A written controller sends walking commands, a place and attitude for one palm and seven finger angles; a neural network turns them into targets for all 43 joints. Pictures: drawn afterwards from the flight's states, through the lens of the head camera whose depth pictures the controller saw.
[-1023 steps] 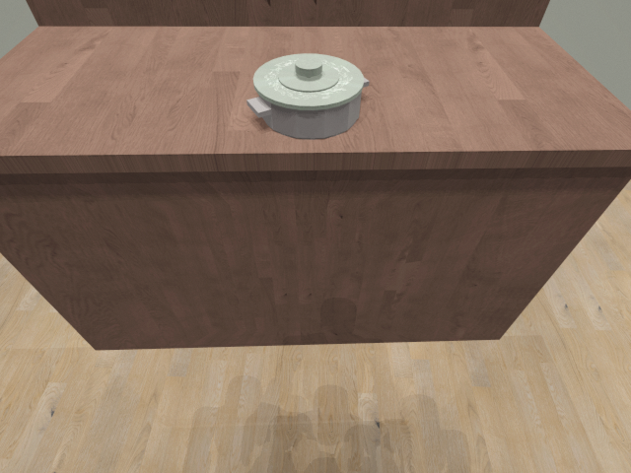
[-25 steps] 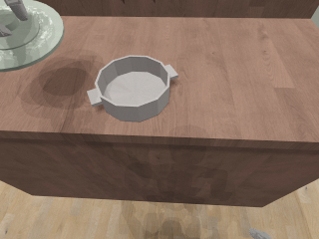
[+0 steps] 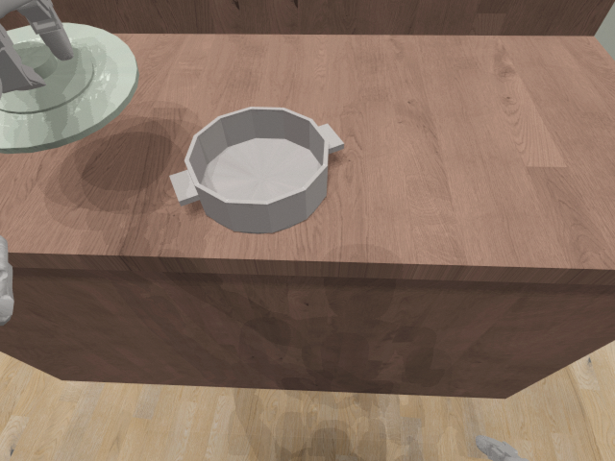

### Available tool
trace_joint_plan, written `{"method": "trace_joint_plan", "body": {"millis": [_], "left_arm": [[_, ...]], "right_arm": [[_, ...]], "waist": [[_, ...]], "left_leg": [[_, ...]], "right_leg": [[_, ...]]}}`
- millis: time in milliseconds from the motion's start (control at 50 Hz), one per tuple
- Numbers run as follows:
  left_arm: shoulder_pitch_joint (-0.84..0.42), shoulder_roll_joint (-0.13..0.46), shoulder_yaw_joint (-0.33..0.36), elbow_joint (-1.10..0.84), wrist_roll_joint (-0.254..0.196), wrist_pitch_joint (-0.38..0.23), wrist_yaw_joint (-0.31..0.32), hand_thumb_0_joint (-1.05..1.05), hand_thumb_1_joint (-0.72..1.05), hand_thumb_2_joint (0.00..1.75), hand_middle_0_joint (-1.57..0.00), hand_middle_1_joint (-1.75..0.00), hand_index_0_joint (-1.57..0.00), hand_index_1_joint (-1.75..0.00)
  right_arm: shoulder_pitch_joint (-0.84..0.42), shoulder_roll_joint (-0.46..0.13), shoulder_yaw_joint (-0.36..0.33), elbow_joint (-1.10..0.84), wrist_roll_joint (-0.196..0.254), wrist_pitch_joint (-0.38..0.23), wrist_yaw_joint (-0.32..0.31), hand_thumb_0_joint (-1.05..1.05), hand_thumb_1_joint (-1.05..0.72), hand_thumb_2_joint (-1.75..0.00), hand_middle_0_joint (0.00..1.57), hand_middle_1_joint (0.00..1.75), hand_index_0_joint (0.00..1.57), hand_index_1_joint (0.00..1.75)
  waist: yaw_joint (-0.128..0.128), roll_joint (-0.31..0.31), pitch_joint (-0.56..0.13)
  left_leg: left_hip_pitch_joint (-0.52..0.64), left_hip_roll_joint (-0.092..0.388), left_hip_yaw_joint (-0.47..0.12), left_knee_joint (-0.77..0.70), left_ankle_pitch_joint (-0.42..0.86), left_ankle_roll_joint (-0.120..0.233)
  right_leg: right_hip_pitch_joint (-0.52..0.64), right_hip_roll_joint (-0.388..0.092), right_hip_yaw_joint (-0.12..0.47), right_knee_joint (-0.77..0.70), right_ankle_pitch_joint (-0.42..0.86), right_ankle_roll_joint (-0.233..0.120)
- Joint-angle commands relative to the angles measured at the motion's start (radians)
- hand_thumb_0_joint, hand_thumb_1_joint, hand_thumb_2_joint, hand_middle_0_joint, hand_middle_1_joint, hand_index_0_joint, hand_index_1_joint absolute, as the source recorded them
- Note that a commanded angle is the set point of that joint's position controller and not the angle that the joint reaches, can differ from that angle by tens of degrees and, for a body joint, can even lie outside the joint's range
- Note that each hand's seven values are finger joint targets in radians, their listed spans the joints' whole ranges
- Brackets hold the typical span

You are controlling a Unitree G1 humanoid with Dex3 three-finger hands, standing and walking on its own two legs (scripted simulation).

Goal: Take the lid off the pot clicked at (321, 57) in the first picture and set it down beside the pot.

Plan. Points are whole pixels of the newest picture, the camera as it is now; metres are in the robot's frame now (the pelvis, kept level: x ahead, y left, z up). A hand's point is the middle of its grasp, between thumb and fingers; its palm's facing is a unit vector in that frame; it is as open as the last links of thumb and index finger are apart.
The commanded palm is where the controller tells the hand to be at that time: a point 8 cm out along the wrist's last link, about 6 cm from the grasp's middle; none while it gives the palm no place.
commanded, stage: lower the lid onto the table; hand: left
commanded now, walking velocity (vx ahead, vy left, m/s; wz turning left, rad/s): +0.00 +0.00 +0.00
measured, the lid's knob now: (28, 61) +0.48 +0.31 +0.26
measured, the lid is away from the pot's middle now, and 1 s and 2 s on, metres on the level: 0.23 0.23 0.22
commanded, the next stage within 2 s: none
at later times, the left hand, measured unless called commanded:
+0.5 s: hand (40, 91) +0.44 +0.29 +0.24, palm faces -0.25 -0.15 -0.96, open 7.5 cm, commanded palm +0.45 +0.30 +0.32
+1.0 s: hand (58, 115) +0.45 +0.30 +0.21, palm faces -0.30 -0.20 -0.93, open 7.5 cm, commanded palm +0.46 +0.30 +0.28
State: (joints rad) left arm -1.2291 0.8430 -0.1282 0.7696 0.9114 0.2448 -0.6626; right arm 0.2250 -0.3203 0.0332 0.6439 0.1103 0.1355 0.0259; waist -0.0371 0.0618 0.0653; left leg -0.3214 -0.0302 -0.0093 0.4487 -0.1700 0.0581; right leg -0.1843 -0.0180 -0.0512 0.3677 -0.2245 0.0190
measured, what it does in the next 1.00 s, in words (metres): stands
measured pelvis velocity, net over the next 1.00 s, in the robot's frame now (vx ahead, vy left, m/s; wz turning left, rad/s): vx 0.01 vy -0.01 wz -0.01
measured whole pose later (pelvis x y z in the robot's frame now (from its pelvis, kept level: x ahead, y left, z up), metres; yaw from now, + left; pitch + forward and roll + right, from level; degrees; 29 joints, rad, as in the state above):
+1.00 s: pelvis +0.01 -0.01 +0.00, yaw -1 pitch +3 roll -2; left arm -1.08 0.85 -0.05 0.88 0.88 0.11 -0.61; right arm 0.25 -0.33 0.01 0.65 0.11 0.16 0.02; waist -0.07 0.04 0.06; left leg -0.33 -0.01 -0.01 0.48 -0.19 0.04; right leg -0.19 0.01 -0.04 0.38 -0.23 0.01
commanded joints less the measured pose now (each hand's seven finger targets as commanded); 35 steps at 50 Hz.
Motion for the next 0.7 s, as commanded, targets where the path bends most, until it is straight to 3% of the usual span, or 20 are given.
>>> {"method": "trace_joint_plan", "body": {"millis": [0,20,40,80,120,200,220,240,320,380,460,480,500,520,540,560,580,620,640,680], "left_arm": [[-0.585,0.31,0.117,-0.228,0.027,-0.009,0.065,0.0,0.56,1.13,-0.8,-0.91,-0.86,-0.95],[-0.549,0.285,0.102,-0.246,0.011,-0.01,0.068,0.0,0.56,1.13,-0.8,-0.91,-0.86,-0.95],[-0.588,0.322,0.131,-0.289,0.025,-0.012,0.074,0.0,0.56,1.13,-0.8,-0.91,-0.86,-0.95],[-0.522,0.334,0.148,-0.182,0.027,-0.014,0.074,0.0,0.56,1.13,-0.8,-0.91,-0.86,-0.95],[-0.454,0.292,0.115,-0.113,0.013,-0.019,0.069,0.0,0.56,1.13,-0.8,-0.91,-0.86,-0.95],[-0.568,0.284,0.099,-0.243,0.015,-0.026,0.075,0.0,0.56,1.13,-0.8,-0.91,-0.86,-0.95],[-0.527,0.228,0.061,-0.223,0.002,-0.024,0.075,0.0,0.56,1.13,-0.8,-0.91,-0.86,-0.95],[-0.569,0.307,0.121,-0.277,0.015,-0.029,0.084,0.0,0.56,1.13,-0.8,-0.91,-0.86,-0.95],[-0.474,0.25,0.081,-0.117,-0.001,-0.036,0.077,0.0,0.56,1.13,-0.8,-0.91,-0.86,-0.95],[-0.539,0.33,0.143,-0.214,0.01,-0.052,0.089,0.0,0.56,1.13,-0.8,-0.91,-0.86,-0.95],[-0.49,0.284,0.113,-0.111,0.01,-0.059,0.085,0.0,0.56,1.13,-0.8,-0.91,-0.86,-0.95],[-0.493,0.319,0.133,-0.137,0.007,-0.065,0.087,0.0,0.56,1.13,-0.8,-0.91,-0.86,-0.95],[-0.487,0.326,0.14,-0.14,0.007,-0.068,0.087,0.0,0.56,1.13,-0.8,-0.91,-0.86,-0.95],[-0.472,0.272,0.096,-0.137,-0.003,-0.07,0.086,0.0,0.56,1.13,-0.8,-0.91,-0.86,-0.95],[-0.504,0.327,0.139,-0.187,0.008,-0.074,0.093,0.0,0.56,1.13,-0.8,-0.91,-0.86,-0.95],[-0.496,0.305,0.126,-0.158,0.006,-0.076,0.088,0.0,0.56,1.13,-0.8,-0.91,-0.86,-0.95],[-0.484,0.347,0.159,-0.171,0.007,-0.081,0.093,0.0,0.56,1.13,-0.8,-0.91,-0.86,-0.95],[-0.437,0.313,0.14,-0.156,-0.005,-0.086,0.09,0.0,0.56,1.13,-0.8,-0.91,-0.86,-0.95],[-0.493,0.35,0.165,-0.249,0.0,-0.091,0.095,0.0,0.56,1.13,-0.8,-0.91,-0.86,-0.95],[-0.434,0.311,0.145,-0.163,-0.004,-0.09,0.092,0.0,0.56,1.13,-0.8,-0.91,-0.86,-0.95]], "right_arm": [[-0.004,-0.162,-0.062,-0.11,-0.004,-0.033,-0.015,0.0,-0.9,-0.9,0.2,0.3,0.2,0.3],[0.003,-0.168,-0.067,-0.106,-0.004,-0.037,-0.012,0.0,-0.9,-0.9,0.2,0.3,0.2,0.3],[0.003,-0.162,-0.066,-0.111,-0.007,-0.039,-0.01,0.0,-0.9,-0.9,0.2,0.3,0.2,0.3],[0.015,-0.164,-0.063,-0.102,-0.006,-0.035,-0.012,0.0,-0.9,-0.9,0.2,0.3,0.2,0.3],[0.014,-0.168,-0.063,-0.099,0.0,-0.032,-0.015,0.0,-0.9,-0.9,0.2,0.3,0.2,0.3],[-0.004,-0.163,-0.067,-0.11,-0.006,-0.032,-0.015,0.0,-0.9,-0.9,0.2,0.3,0.2,0.3],[0.01,-0.162,-0.071,-0.105,-0.007,-0.037,-0.015,0.0,-0.9,-0.9,0.2,0.3,0.2,0.3],[0.018,-0.166,-0.071,-0.101,-0.009,-0.038,-0.014,0.0,-0.9,-0.9,0.2,0.3,0.2,0.3],[0.029,-0.17,-0.067,-0.081,-0.004,-0.036,-0.023,0.0,-0.9,-0.9,0.2,0.3,0.2,0.3],[0.014,-0.17,-0.071,-0.092,-0.009,-0.037,-0.021,0.0,-0.9,-0.9,0.2,0.3,0.2,0.3],[0.024,-0.169,-0.071,-0.077,-0.011,-0.034,-0.023,0.0,-0.9,-0.9,0.2,0.3,0.2,0.3],[0.027,-0.173,-0.071,-0.08,-0.006,-0.032,-0.021,0.0,-0.9,-0.9,0.2,0.3,0.2,0.3],[0.022,-0.173,-0.071,-0.086,-0.008,-0.03,-0.019,0.0,-0.9,-0.9,0.2,0.3,0.2,0.3],[0.028,-0.175,-0.075,-0.082,-0.009,-0.032,-0.02,0.0,-0.9,-0.9,0.2,0.3,0.2,0.3],[0.036,-0.173,-0.076,-0.082,-0.012,-0.031,-0.017,0.0,-0.9,-0.9,0.2,0.3,0.2,0.3],[0.025,-0.172,-0.076,-0.084,-0.012,-0.029,-0.018,0.0,-0.9,-0.9,0.2,0.3,0.2,0.3],[0.033,-0.175,-0.076,-0.086,-0.01,-0.029,-0.017,0.0,-0.9,-0.9,0.2,0.3,0.2,0.3],[0.04,-0.176,-0.08,-0.086,-0.01,-0.026,-0.018,0.0,-0.9,-0.9,0.2,0.3,0.2,0.3],[0.033,-0.176,-0.082,-0.095,-0.011,-0.026,-0.012,0.0,-0.9,-0.9,0.2,0.3,0.2,0.3],[0.037,-0.173,-0.081,-0.088,-0.01,-0.024,-0.013,0.0,-0.9,-0.9,0.2,0.3,0.2,0.3]], "waist": [[-0.014,0.06,-0.47],[-0.014,0.085,-0.483],[-0.009,0.077,-0.504],[-0.012,0.032,-0.447],[-0.019,0.032,-0.388],[-0.021,0.084,-0.462],[-0.028,0.098,-0.455],[-0.018,0.076,-0.483],[-0.034,0.04,-0.394],[-0.022,0.053,-0.462],[-0.032,0.029,-0.413],[-0.027,0.023,-0.417],[-0.025,0.045,-0.425],[-0.034,0.08,-0.434],[-0.026,0.069,-0.463],[-0.033,0.067,-0.448],[-0.026,0.055,-0.466],[-0.032,0.063,-0.462],[-0.025,0.089,-0.499],[-0.033,0.055,-0.447]], "left_leg": [[0.344,-0.027,-0.046,-0.019,0.264,0.029],[0.365,-0.019,-0.052,-0.007,0.31,0.026],[0.373,-0.023,-0.056,-0.007,0.317,0.027],[0.326,-0.023,-0.05,-0.013,0.269,0.029],[0.285,-0.021,-0.041,-0.02,0.22,0.025],[0.348,-0.022,-0.049,-0.018,0.233,0.026],[0.36,-0.018,-0.052,-0.009,0.255,0.025],[0.368,-0.017,-0.058,-0.016,0.25,0.024],[0.304,-0.021,-0.043,-0.022,0.197,0.026],[0.331,-0.027,-0.043,-0.022,0.206,0.031],[0.303,-0.026,-0.035,-0.012,0.201,0.034],[0.297,-0.023,-0.035,-0.021,0.195,0.031],[0.296,-0.027,-0.034,-0.02,0.203,0.032],[0.313,-0.026,-0.029,-0.008,0.239,0.029],[0.325,-0.025,-0.033,-0.008,0.249,0.03],[0.322,-0.026,-0.032,-0.003,0.254,0.033],[0.321,-0.024,-0.032,-0.004,0.26,0.033],[0.324,-0.021,-0.029,0.005,0.299,0.033],[0.35,-0.022,-0.034,0.005,0.33,0.032],[0.33,-0.021,-0.034,0.006,0.306,0.035]], "right_leg": [[-0.01,0.089,-0.013,-0.018,0.212,-0.057],[-0.015,0.09,-0.013,-0.017,0.221,-0.058],[-0.006,0.094,-0.007,-0.013,0.225,-0.058],[-0.009,0.092,-0.013,-0.015,0.222,-0.057],[-0.024,0.089,-0.016,-0.024,0.196,-0.056],[-0.026,0.092,-0.013,-0.018,0.186,-0.057],[-0.04,0.092,-0.016,-0.024,0.185,-0.058],[-0.016,0.098,-0.011,-0.022,0.189,-0.056],[-0.03,0.091,-0.019,-0.034,0.191,-0.053],[-0.001,0.093,-0.008,-0.022,0.206,-0.056],[-0.009,0.095,-0.011,-0.027,0.219,-0.052],[-0.001,0.093,-0.009,-0.024,0.223,-0.05],[0.005,0.094,-0.007,-0.023,0.23,-0.052],[-0.005,0.092,-0.01,-0.023,0.248,-0.054],[0.012,0.095,-0.004,-0.019,0.254,-0.052],[0.005,0.096,-0.007,-0.019,0.262,-0.052],[0.018,0.095,-0.003,-0.015,0.271,-0.052],[0.012,0.094,-0.006,-0.017,0.292,-0.052],[0.025,0.096,0.001,-0.01,0.306,-0.05],[-0.002,0.097,-0.008,-0.015,0.284,-0.049]]}}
